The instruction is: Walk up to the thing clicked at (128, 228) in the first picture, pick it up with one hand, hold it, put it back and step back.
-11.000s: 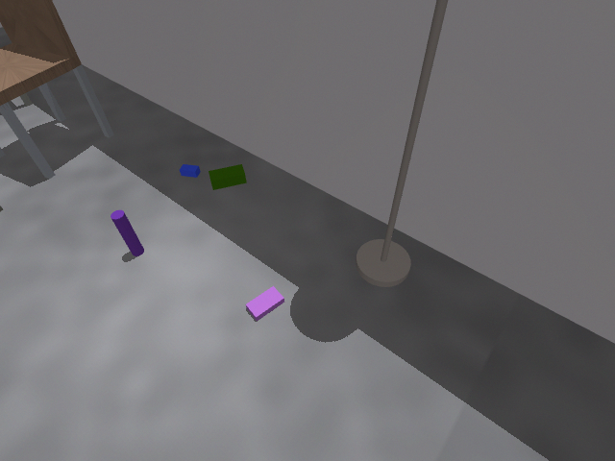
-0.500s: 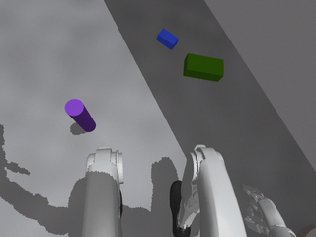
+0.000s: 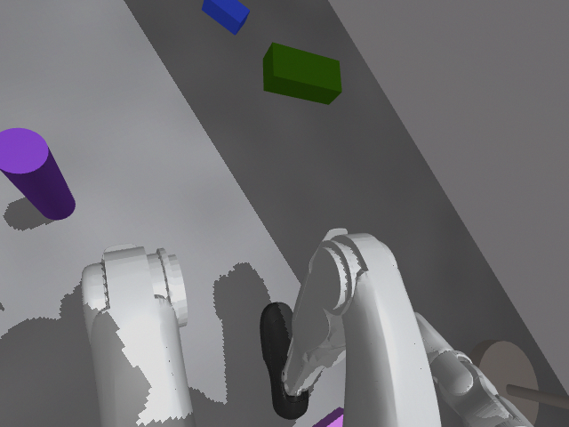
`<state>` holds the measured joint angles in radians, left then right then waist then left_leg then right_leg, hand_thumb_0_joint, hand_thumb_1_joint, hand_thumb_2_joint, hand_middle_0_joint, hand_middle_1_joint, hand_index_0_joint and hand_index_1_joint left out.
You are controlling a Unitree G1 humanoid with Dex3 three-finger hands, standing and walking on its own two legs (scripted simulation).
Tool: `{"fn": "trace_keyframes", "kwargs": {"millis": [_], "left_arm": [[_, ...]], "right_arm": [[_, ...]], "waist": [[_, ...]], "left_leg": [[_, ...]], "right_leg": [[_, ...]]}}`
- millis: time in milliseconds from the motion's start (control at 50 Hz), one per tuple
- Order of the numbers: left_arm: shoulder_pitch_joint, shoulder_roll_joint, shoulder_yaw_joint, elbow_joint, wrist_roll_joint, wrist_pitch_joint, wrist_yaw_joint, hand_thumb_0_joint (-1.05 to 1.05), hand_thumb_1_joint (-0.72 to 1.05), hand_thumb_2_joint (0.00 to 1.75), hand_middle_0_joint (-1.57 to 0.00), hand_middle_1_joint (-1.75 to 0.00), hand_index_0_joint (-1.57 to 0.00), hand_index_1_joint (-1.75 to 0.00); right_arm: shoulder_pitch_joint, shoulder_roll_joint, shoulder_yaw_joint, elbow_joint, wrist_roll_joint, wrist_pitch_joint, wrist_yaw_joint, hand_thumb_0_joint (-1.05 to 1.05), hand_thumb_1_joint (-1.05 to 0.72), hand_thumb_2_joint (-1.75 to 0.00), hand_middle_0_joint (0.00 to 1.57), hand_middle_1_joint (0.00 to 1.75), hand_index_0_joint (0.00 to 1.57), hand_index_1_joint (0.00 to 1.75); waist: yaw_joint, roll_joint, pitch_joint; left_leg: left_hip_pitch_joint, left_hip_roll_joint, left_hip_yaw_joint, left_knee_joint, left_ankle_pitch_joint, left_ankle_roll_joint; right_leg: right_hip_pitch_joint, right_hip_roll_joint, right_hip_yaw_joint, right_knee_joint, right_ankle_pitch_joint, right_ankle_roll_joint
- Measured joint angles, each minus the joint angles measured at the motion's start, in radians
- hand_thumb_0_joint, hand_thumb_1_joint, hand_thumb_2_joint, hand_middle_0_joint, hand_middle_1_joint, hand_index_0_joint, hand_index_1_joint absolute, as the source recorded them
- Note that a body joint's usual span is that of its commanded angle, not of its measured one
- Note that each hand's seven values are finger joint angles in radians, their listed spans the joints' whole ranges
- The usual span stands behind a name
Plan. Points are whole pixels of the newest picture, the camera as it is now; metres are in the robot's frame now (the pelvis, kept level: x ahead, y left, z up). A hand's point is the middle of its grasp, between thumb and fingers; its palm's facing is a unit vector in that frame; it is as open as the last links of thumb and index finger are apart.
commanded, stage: close in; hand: left
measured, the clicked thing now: (42, 183) +0.42 +0.29 -0.18
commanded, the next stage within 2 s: rest palm in 0.62 s
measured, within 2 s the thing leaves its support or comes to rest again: leaves its support in 1.86 s
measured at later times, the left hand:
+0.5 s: hand (16, 209) +0.38 +0.31 -0.16, palm faces +0.32 -0.95 +0.02, open 17.5 cm
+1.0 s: hand (30, 197) +0.40 +0.30 -0.17, palm faces +0.36 -0.93 +0.02, open 15.8 cm
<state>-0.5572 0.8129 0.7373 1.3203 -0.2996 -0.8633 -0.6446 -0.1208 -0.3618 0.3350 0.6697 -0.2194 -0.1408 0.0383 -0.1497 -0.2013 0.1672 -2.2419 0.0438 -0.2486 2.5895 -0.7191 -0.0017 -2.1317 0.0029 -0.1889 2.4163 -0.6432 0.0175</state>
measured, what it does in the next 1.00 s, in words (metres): stands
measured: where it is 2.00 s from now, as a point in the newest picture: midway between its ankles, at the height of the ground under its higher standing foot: (220, 400)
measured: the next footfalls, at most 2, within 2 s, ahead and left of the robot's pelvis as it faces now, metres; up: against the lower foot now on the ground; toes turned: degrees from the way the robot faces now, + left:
none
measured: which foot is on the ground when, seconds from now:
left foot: down 0.00-1.00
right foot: down 0.00-1.00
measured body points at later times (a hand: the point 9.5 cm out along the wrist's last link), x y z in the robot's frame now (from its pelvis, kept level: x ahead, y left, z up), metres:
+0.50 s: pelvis -0.02 +0.00 -0.01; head +0.19 +0.17 +0.35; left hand +0.36 +0.36 -0.16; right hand +0.16 -0.25 -0.05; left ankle +0.08 +0.13 -0.26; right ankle +0.12 -0.12 -0.26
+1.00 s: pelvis -0.01 +0.01 -0.02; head +0.20 +0.18 +0.33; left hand +0.37 +0.35 -0.17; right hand +0.16 -0.24 -0.05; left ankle +0.08 +0.13 -0.26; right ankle +0.12 -0.12 -0.26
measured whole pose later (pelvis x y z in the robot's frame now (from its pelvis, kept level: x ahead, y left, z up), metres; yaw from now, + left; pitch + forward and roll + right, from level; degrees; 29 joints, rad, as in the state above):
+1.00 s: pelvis -0.01 +0.01 -0.02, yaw -3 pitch +12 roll -16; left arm -0.57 0.76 0.56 1.36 -0.16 -1.10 -0.12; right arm -0.15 -0.37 0.45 0.59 -0.33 -0.03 0.14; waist -0.21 -0.26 0.27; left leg -2.22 0.04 -0.35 2.67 -0.70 0.00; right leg -2.07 0.03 -0.26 2.42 -0.59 0.04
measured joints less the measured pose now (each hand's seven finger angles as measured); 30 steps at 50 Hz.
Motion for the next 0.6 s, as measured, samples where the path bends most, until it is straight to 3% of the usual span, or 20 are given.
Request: {"fn": "trace_keyframes", "kwargs": {"millis": [120,220,300,420,600], "left_arm": [[-0.010,-0.033,-0.039,0.053,0.023,-0.075,0.117,-0.02,-0.61,0.03,-0.06,-0.10,-0.08,-0.09],[-0.005,-0.058,-0.041,0.016,0.085,-0.131,0.238,-0.02,-0.61,0.05,-0.05,-0.11,-0.08,-0.09],[0.006,-0.058,-0.075,-0.001,0.115,-0.153,0.311,-0.02,-0.61,0.06,-0.05,-0.11,-0.08,-0.09],[0.026,-0.066,-0.132,-0.002,0.112,-0.173,0.374,-0.02,-0.61,0.07,-0.05,-0.11,-0.08,-0.09],[0.014,-0.067,-0.147,0.045,0.123,-0.212,0.442,-0.02,-0.60,0.10,-0.06,-0.12,-0.09,-0.10]], "right_arm": [[-0.028,-0.003,0.047,-0.029,-0.032,0.020,0.022,0.00,-0.90,-0.89,0.20,0.30,0.21,0.30],[-0.040,-0.002,0.066,-0.052,-0.063,0.041,0.044,0.00,-0.90,-0.89,0.20,0.30,0.21,0.30],[-0.036,-0.005,0.065,-0.058,-0.077,0.058,0.058,0.00,-0.90,-0.89,0.20,0.30,0.21,0.30],[-0.023,-0.021,0.073,-0.064,-0.088,0.080,0.078,0.00,-0.90,-0.89,0.20,0.30,0.21,0.30],[-0.011,-0.024,0.100,-0.074,-0.100,0.095,0.090,0.00,-0.90,-0.89,0.20,0.30,0.21,0.30]], "waist": [[-0.014,-0.022,0.032],[-0.024,-0.041,0.061],[-0.030,-0.041,0.070],[-0.041,-0.029,0.074],[-0.061,-0.039,0.080]], "left_leg": [[0.010,-0.001,-0.035,0.038,-0.001,0.000],[0.022,-0.007,-0.062,0.056,0.005,-0.006],[0.021,-0.011,-0.072,0.060,0.017,-0.005],[0.019,-0.008,-0.074,0.058,0.031,0.003],[0.025,-0.005,-0.085,0.065,0.036,0.003]], "right_leg": [[0.020,0.011,-0.024,0.013,0.014,0.008],[0.041,0.015,-0.044,0.015,0.027,0.011],[0.047,0.016,-0.051,0.012,0.038,0.013],[0.049,0.021,-0.053,0.003,0.054,0.018],[0.054,0.028,-0.060,0.002,0.068,0.021]]}}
